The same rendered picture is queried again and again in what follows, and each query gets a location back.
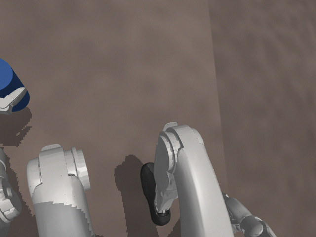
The left robot arm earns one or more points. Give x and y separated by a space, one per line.
10 204

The left robot hand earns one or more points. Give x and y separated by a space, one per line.
7 103

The bottle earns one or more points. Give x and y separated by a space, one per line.
9 82

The right robot hand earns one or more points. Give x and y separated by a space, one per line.
236 210

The right robot foot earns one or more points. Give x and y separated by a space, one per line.
149 188

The right robot arm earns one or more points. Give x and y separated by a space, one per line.
253 226

